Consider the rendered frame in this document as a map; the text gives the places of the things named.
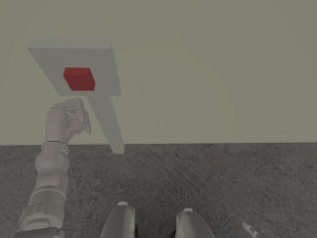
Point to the right robot thigh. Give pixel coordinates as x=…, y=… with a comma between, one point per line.
x=190, y=224

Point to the robot thigh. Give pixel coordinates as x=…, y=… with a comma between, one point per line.
x=190, y=224
x=121, y=221

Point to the left robot thigh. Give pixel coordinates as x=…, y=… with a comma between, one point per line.
x=121, y=221

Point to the robot left upper arm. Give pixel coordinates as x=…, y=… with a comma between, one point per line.
x=48, y=232

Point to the button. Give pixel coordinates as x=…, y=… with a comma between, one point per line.
x=79, y=78

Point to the left robot hand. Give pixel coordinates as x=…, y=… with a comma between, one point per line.
x=58, y=120

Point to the panel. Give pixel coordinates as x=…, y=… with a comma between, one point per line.
x=54, y=55

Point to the left robot forearm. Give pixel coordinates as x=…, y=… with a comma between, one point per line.
x=45, y=208

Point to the right robot hand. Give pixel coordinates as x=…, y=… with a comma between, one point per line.
x=254, y=230

